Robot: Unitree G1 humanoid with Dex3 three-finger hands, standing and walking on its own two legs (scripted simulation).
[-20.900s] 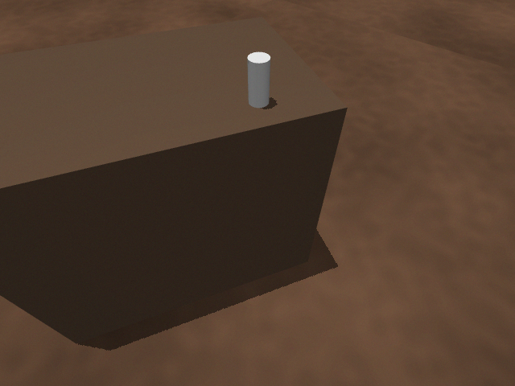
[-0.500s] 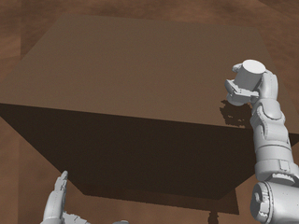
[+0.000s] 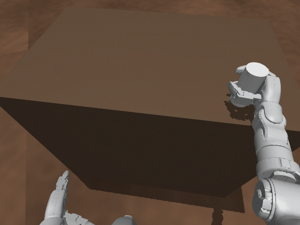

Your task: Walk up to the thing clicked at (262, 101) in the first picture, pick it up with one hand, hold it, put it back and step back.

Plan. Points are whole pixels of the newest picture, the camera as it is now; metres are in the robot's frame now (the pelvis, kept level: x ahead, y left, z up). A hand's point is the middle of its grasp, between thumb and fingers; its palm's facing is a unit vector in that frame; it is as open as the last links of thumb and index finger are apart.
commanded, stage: lower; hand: right
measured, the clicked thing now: (247, 86) +0.45 -0.20 +0.12
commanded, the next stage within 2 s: loosen in 0.28 s
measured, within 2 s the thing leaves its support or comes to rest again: rests again in 0.20 s
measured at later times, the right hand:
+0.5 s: hand (242, 88) +0.46 -0.19 +0.10, palm faces +0.17 +0.99 +0.00, open 6.9 cm
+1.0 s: hand (242, 88) +0.46 -0.19 +0.10, palm faces +0.17 +0.99 +0.00, open 10.2 cm
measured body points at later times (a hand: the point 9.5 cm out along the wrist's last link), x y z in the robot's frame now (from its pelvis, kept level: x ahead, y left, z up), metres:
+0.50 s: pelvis +0.00 +0.00 -0.01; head +0.05 -0.01 +0.44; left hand +0.14 +0.27 -0.07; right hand +0.44 -0.25 +0.10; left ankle +0.04 +0.14 -0.72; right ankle -0.02 -0.14 -0.72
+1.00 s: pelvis +0.00 +0.00 -0.01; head +0.06 -0.01 +0.44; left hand +0.15 +0.27 -0.07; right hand +0.45 -0.25 +0.10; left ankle +0.04 +0.14 -0.72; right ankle -0.02 -0.14 -0.72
